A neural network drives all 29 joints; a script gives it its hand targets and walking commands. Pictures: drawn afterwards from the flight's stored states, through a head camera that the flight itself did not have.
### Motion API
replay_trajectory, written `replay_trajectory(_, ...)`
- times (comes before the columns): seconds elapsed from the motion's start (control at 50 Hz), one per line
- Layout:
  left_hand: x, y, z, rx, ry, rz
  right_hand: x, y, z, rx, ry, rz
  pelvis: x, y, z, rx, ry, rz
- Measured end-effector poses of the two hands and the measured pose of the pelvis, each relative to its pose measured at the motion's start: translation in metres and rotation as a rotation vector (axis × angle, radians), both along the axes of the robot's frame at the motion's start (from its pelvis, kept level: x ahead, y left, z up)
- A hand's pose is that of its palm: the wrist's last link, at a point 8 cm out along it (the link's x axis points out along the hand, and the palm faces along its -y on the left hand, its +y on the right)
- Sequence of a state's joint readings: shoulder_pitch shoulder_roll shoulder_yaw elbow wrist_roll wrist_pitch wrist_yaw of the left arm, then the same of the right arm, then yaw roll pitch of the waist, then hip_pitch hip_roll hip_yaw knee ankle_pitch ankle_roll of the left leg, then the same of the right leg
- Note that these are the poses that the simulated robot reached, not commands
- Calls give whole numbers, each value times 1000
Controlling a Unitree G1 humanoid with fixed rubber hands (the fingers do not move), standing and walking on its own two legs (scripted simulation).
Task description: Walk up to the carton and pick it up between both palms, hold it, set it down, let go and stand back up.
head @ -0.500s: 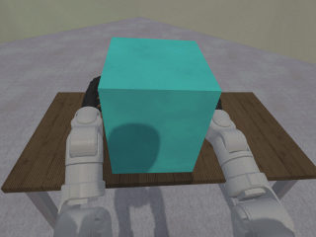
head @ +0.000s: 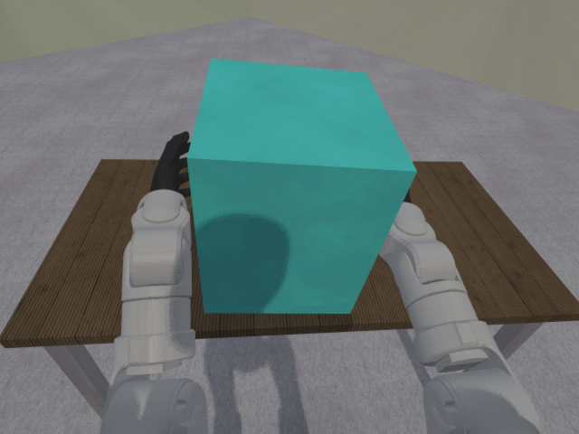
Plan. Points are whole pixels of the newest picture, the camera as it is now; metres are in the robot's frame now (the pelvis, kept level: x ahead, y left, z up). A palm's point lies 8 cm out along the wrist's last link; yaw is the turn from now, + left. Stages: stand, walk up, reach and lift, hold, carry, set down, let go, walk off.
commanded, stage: hold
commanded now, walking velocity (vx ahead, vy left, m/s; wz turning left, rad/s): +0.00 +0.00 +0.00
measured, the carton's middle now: (284, 193) +0.38 +0.01 +0.19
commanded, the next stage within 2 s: set down in 0.06 s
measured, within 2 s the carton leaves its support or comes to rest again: neither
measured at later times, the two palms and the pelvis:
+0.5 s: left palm (165, 202) +0.38 +0.16 +0.18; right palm (377, 206) +0.39 -0.13 +0.16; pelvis +0.02 -0.01 +0.00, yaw +1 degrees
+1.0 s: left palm (185, 217) +0.40 +0.15 +0.13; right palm (378, 213) +0.41 -0.15 +0.13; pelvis +0.03 -0.01 +0.00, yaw +1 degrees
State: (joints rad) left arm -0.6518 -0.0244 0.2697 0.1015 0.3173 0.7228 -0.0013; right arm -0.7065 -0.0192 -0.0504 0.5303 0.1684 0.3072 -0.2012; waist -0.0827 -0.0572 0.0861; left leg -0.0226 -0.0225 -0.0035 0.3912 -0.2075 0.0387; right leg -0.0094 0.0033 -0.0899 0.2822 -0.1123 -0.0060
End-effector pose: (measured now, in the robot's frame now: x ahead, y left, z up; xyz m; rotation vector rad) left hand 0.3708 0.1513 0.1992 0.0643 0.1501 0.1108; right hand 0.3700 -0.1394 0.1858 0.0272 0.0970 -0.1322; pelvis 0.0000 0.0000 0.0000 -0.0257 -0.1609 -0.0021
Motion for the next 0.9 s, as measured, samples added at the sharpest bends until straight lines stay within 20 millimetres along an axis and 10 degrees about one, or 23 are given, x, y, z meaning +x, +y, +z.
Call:
replay_trajectory(0.34,3,4,4,-9,-69,21,9,4,10,-23,-79,20,9,-3,1,4,-10,1)
replay_trajectory(0.62,14,6,-50,19,-15,24,23,6,-44,-45,-77,32,21,-8,2,0,6,28)
replay_trajectory(0.9,33,-9,-64,4,2,18,39,-9,-52,-73,-63,21,30,-13,3,2,64,10)
